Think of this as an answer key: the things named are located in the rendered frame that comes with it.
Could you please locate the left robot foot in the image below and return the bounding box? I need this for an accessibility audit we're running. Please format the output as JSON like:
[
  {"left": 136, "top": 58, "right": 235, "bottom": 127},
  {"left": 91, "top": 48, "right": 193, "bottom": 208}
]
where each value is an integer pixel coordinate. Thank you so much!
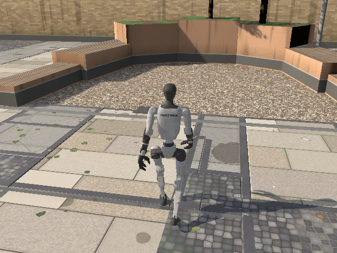
[{"left": 160, "top": 194, "right": 167, "bottom": 206}]

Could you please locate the right robot forearm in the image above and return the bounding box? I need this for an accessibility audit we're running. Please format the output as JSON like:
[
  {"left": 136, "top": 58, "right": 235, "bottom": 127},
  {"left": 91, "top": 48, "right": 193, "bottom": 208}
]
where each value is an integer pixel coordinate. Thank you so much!
[{"left": 186, "top": 128, "right": 193, "bottom": 143}]

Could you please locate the robot right upper arm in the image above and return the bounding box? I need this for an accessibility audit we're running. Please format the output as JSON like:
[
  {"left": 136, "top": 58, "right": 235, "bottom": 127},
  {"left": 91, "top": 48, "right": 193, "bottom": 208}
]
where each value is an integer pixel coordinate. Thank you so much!
[{"left": 181, "top": 106, "right": 192, "bottom": 135}]

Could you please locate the robot right hand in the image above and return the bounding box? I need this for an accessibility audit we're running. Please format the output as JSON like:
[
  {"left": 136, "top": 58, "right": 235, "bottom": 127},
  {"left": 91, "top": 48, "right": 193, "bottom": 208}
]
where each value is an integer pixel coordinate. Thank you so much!
[{"left": 181, "top": 140, "right": 193, "bottom": 149}]

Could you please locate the robot left upper arm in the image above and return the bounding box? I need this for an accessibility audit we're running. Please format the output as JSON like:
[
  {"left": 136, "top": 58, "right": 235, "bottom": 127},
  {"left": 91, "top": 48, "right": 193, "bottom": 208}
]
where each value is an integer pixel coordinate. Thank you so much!
[{"left": 145, "top": 106, "right": 158, "bottom": 136}]

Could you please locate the robot right thigh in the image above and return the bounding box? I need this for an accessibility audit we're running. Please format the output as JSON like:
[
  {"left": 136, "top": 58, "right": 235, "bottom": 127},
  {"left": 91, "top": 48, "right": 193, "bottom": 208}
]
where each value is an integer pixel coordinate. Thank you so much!
[{"left": 174, "top": 148, "right": 186, "bottom": 190}]

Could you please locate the robot left hand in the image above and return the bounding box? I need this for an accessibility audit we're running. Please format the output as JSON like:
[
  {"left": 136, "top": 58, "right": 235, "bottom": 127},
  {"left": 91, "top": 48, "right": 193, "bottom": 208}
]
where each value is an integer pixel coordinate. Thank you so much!
[{"left": 138, "top": 155, "right": 150, "bottom": 171}]

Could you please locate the left robot forearm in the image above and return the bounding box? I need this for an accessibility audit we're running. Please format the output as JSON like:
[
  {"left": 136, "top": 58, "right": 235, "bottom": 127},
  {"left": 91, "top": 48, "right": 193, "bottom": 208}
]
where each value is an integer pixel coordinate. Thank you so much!
[{"left": 140, "top": 128, "right": 150, "bottom": 156}]

